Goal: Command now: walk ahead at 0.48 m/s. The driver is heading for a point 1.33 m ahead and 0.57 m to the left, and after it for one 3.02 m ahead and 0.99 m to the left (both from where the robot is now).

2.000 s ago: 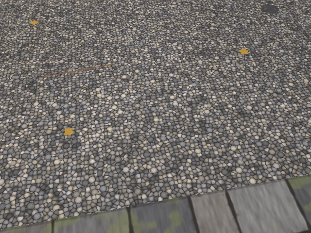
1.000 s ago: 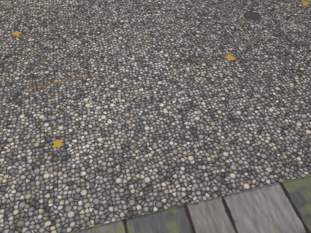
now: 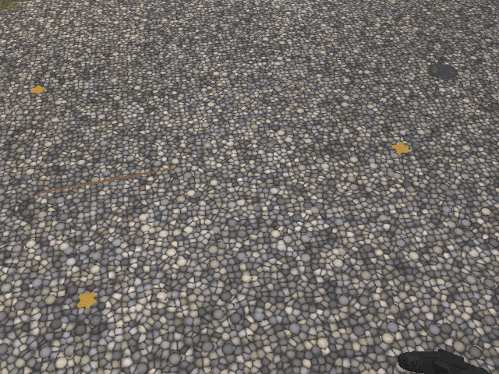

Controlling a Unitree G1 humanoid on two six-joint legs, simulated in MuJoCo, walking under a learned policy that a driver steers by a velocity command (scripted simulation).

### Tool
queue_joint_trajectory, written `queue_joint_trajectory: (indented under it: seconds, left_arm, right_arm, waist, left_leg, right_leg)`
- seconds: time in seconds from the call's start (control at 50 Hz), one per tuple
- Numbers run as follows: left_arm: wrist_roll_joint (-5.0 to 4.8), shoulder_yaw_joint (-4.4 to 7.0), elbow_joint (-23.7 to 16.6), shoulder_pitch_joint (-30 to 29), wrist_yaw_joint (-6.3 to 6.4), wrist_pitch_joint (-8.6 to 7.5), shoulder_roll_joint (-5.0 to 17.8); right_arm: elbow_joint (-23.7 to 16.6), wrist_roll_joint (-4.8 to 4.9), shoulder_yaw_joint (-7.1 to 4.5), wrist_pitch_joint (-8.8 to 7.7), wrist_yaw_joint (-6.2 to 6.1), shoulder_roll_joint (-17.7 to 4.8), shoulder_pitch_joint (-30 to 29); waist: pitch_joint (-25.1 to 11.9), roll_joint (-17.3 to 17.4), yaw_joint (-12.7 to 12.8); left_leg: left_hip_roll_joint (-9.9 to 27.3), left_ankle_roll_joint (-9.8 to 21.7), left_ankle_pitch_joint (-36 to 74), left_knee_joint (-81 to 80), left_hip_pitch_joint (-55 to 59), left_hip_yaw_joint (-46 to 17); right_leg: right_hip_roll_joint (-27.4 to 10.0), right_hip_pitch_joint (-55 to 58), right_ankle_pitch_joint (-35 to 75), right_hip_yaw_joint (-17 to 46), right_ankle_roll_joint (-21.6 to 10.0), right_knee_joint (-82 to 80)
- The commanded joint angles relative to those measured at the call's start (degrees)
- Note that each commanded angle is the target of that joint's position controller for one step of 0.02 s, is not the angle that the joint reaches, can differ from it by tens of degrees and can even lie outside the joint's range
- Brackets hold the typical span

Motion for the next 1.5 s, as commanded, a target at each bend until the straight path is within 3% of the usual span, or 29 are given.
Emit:
queue_joint_trajectory:
  seconds: [0.02, 0.04, 0.06, 0.1, 0.16, 0.32, 0.4, 0.48, 0.56, 0.58, 0.6, 0.64, 0.66, 0.68, 0.72, 0.76, 0.8, 0.84, 0.92, 1.0, 1.06, 1.08, 1.1, 1.12, 1.14, 1.18, 1.24, 1.36, 1.5]
  left_arm:
    - [1.12, 2.13, -2.13, -0.62, -0.07, -0.66, 9.74]
    - [2.50, -0.17, -2.31, 10.29, -0.72, -1.26, 2.79]
    - [-0.15, 0.80, -3.45, 1.49, -1.93, -1.44, 4.56]
    - [-1.64, 1.99, -7.38, -12.69, 0.56, -1.96, 7.22]
    - [0.76, -0.05, -8.61, -11.86, 2.05, 0.41, 2.21]
    - [1.38, -0.65, -11.90, -16.30, 0.20, 2.38, 2.63]
    - [1.32, -0.55, -16.45, -32.97, 1.99, 0.71, 4.89]
    - [1.36, -1.99, -18.08, -32.29, 0.80, 1.67, 2.37]
    - [0.66, -1.62, -18.02, -32.31, 1.40, 2.39, 6.10]
    - [-11.10, 2.30, -18.21, -34.60, 2.58, -0.70, 9.11]
    - [-11.31, 2.54, -15.80, -28.00, 2.85, -2.35, 9.41]
    - [-8.60, 4.17, -6.74, -2.33, 2.84, -1.52, 9.83]
    - [-6.81, 4.70, -4.08, 5.58, 2.60, -0.94, 12.11]
    - [-7.18, 6.09, -2.74, 5.90, 2.45, 0.31, 15.50]
    - [-6.18, 5.82, -3.12, -2.17, 3.59, 0.94, 11.53]
    - [-5.72, 3.37, -4.06, -13.02, 4.78, -0.68, 5.54]
    - [-5.41, 2.13, -4.53, -20.97, 4.70, -0.95, 3.01]
    - [-2.98, 2.79, -5.11, -20.97, 6.13, -1.07, 7.48]
    - [-6.35, 5.24, -3.63, -15.61, 7.27, -0.63, 13.47]
    - [-6.68, 6.59, -2.79, -9.85, 6.73, 1.49, 13.65]
    - [-6.24, 7.26, -4.22, -10.42, 6.35, 2.42, 16.09]
    - [-5.32, 6.79, -5.55, -10.96, 6.40, 1.98, 15.18]
    - [-3.63, 3.48, -9.84, -7.02, 4.72, -0.48, 6.53]
    - [-5.68, 4.65, -10.31, -14.41, 3.58, -3.62, 11.74]
    - [-7.79, 5.50, -11.81, -19.49, 3.48, -4.51, 13.38]
    - [-5.35, 5.55, -11.81, -20.60, 4.94, -4.00, 12.43]
    - [-4.83, 6.35, -12.90, -18.56, 5.24, -0.98, 11.23]
    - [-4.73, 4.83, -18.07, -32.42, 4.80, -0.89, 6.71]
    - [-6.03, 6.18, -20.64, -35.25, 3.50, -2.46, 11.24]
  right_arm:
    - [3.22, 1.94, -3.54, -1.62, -1.40, -10.85, 18.25]
    - [4.86, 1.40, -3.89, -1.63, -1.63, -13.23, 32.07]
    - [10.02, -1.35, -3.73, -2.07, -1.17, -11.40, 45.01]
    - [7.88, -1.11, -3.79, -4.32, -1.40, -9.84, 27.25]
    - [5.49, -0.37, 0.02, -4.12, -2.38, 0.45, 15.71]
    - [9.99, -2.96, -0.88, -5.81, -0.03, -3.77, 27.10]
    - [16.22, -2.55, 1.01, -5.13, -4.53, 1.04, 47.91]
    - [10.13, -2.57, 2.32, -3.31, -1.31, -0.99, 38.00]
    - [10.36, 0.13, 1.01, -4.08, -1.50, -4.74, 39.17]
    - [11.14, 7.51, -1.57, -1.03, -4.98, -3.88, 35.89]
    - [11.86, 6.25, -0.85, 1.03, -6.23, -3.16, 36.36]
    - [13.98, 3.75, -0.66, 1.28, -5.50, 0.71, 40.43]
    - [14.08, 5.89, -0.02, 0.37, -5.04, 4.85, 47.04]
    - [9.82, 7.84, 0.18, -1.37, -4.83, 1.71, 46.51]
    - [3.51, 8.51, -0.92, -1.71, -6.19, -1.78, 28.65]
    - [-0.18, 6.77, -1.72, 0.56, -7.02, -0.84, 19.27]
    - [-2.10, 5.48, -1.81, 1.80, -6.27, 1.22, 18.01]
    - [-3.07, 3.72, -2.74, 0.73, -5.44, 0.11, 16.08]
    - [-7.25, 4.13, -2.13, 1.26, -2.65, 0.62, 7.89]
    - [-11.64, 3.93, -2.87, 1.16, -0.45, -2.50, -1.91]
    - [-10.36, 4.15, -5.24, 1.38, -0.36, -7.31, 8.22]
    - [-7.22, 4.49, -7.81, 1.74, -1.49, -12.94, 20.35]
    - [-6.35, 4.94, -9.20, 1.44, -1.95, -21.65, 23.68]
    - [-6.54, 3.80, -8.03, 1.44, -2.56, -17.70, 31.16]
    - [-5.35, 2.70, -7.28, 1.01, -2.90, -15.35, 28.38]
    - [-8.13, 3.70, -6.14, 0.36, -3.03, -11.73, 15.68]
    - [-9.14, 3.47, -5.80, -0.58, -2.80, -10.07, 10.61]
    - [-5.84, 4.50, -6.58, -0.17, -4.69, -11.04, 17.66]
    - [-4.18, 4.69, -6.82, -0.05, -4.75, -10.64, 21.77]
  waist:
    - [-6.96, -0.51, -10.92]
    - [-23.55, 12.57, -11.10]
    - [-20.86, 9.25, -16.89]
    - [3.23, 0.82, -11.10]
    - [2.22, -0.41, -2.51]
    - [2.05, 1.22, -3.64]
    - [3.29, 1.19, -14.42]
    - [6.21, 2.29, -10.35]
    - [9.83, 0.72, -10.84]
    - [10.47, -1.18, -11.02]
    - [6.15, -2.51, -8.82]
    - [-7.62, -4.49, -1.28]
    - [-14.76, -12.97, 0.03]
    - [-20.50, -19.02, 0.00]
    - [-11.48, -3.05, 0.23]
    - [2.40, -0.21, -4.74]
    - [12.04, -4.47, -8.99]
    - [8.39, -8.56, -8.43]
    - [5.04, -4.88, -5.51]
    - [6.99, -0.56, -1.55]
    - [-1.86, -3.65, -7.94]
    - [-8.20, -0.26, -13.18]
    - [-17.13, 16.33, -8.59]
    - [-24.78, 10.08, -14.14]
    - [-16.03, 8.40, -13.57]
    - [-6.59, -0.90, -6.34]
    - [-3.96, 0.01, -1.28]
    - [-0.99, 2.97, -5.55]
    - [-0.63, 6.09, -5.73]
  left_leg:
    - [-0.16, 6.19, 7.89, 4.18, 39.40, -2.44]
    - [15.20, 21.28, 10.47, 0.43, 67.65, -26.33]
    - [19.94, 22.37, -1.35, -11.05, 66.80, -43.60]
    - [18.08, 13.91, -12.34, -16.01, 33.41, -31.25]
    - [14.15, 11.89, -5.99, -21.61, 11.87, -21.02]
    - [5.67, 10.96, -2.46, -14.53, 0.02, -11.94]
    - [9.81, 12.04, -12.94, 1.52, 39.77, -26.54]
    - [2.04, 10.39, -28.46, 3.16, -8.55, -20.32]
    - [2.96, 7.89, -30.20, 13.90, 9.83, -28.02]
    - [0.87, 5.57, -12.42, 21.44, 17.38, -28.68]
    - [-1.97, 3.38, -6.44, 33.26, 22.34, -23.78]
    - [-5.99, -0.29, -38.29, 60.70, -2.66, -15.39]
    - [-7.28, -3.22, -55.06, 83.98, -25.40, -14.82]
    - [-2.43, -4.70, -49.32, 92.71, -35.17, -13.54]
    - [3.69, -5.35, -28.77, 86.88, -41.02, -7.42]
    - [7.85, -4.80, -18.41, 76.60, -36.43, -10.79]
    - [8.52, -4.21, -12.55, 51.32, -21.56, -10.51]
    - [6.08, -6.34, 2.78, 31.05, -6.51, -6.26]
    - [5.76, -3.19, 6.92, 14.27, -7.89, -5.69]
    - [4.15, 0.57, -2.74, 7.60, -13.28, -1.87]
    - [-3.56, 3.73, -9.38, 3.22, 9.90, 4.83]
    - [-0.79, 7.47, -3.54, 2.17, 31.56, -3.66]
    - [16.76, 19.51, -12.38, -5.50, 55.01, -39.31]
    - [19.32, 20.00, -16.81, -14.63, 61.11, -51.76]
    - [18.25, 17.13, -10.97, -14.73, 57.23, -43.58]
    - [13.20, 12.82, 2.74, -15.12, 34.06, -29.63]
    - [9.33, 11.97, 9.29, -18.83, 17.96, -22.97]
    - [4.15, 8.55, 5.31, -18.07, 13.11, -17.18]
    - [7.51, 6.46, -2.71, -10.24, 21.24, -28.02]
  right_leg:
    - [-7.83, -25.30, 51.63, -0.88, -3.94, 26.34]
    - [1.70, -43.58, 13.79, -0.54, 1.61, 49.75]
    - [6.77, -55.75, -11.76, 5.13, 0.77, 71.88]
    - [-3.09, -59.27, 0.41, 9.11, -3.47, 73.59]
    - [-8.81, -45.62, 7.99, 9.47, -3.61, 63.46]
    - [-6.48, -39.40, 30.31, 1.49, 0.48, 49.09]
    - [-9.38, -79.59, 39.48, 9.98, 3.32, 30.93]
    - [-6.34, -34.94, 49.53, -0.16, 1.45, 27.21]
    - [-7.31, -35.11, 38.03, 4.52, 1.33, 8.71]
    - [-6.19, -37.37, 42.44, 9.60, 1.17, 0.92]
    - [-6.88, -32.17, 55.59, 6.54, 1.12, -8.29]
    - [-13.86, 7.98, 74.48, 6.22, 0.50, 9.70]
    - [-22.21, 30.81, 85.76, 8.99, -3.86, 32.21]
    - [-27.42, 32.47, 72.97, 19.13, -9.87, 30.88]
    - [-30.00, 11.60, 16.79, 27.13, -16.27, 11.17]
    - [-30.28, -12.48, 15.41, 27.00, -13.34, 5.04]
    - [-18.95, -37.93, 17.04, 6.12, -5.40, 0.52]
    - [-12.81, -43.39, 21.71, -2.33, -5.41, -0.49]
    - [-18.05, -25.01, 30.07, -1.47, -6.58, -1.13]
    - [-20.07, -10.89, 34.41, -4.22, -4.86, 4.15]
    - [-16.43, -12.96, 60.89, -10.81, -2.47, 24.76]
    - [-13.92, -27.77, 52.80, -11.57, 0.39, 42.69]
    - [-2.17, -54.69, -3.35, -6.95, 3.99, 67.68]
    - [-0.55, -62.63, -8.08, 6.42, 2.37, 73.30]
    - [-2.88, -69.41, -3.45, 6.20, 1.21, 72.49]
    - [-7.04, -59.26, 4.59, 5.43, 1.37, 60.58]
    - [-7.94, -47.23, 7.18, 4.79, 2.80, 52.49]
    - [-2.39, -42.42, 27.39, 3.32, 3.96, 25.29]
    - [-0.45, -35.64, 20.11, 6.01, 0.66, 15.14]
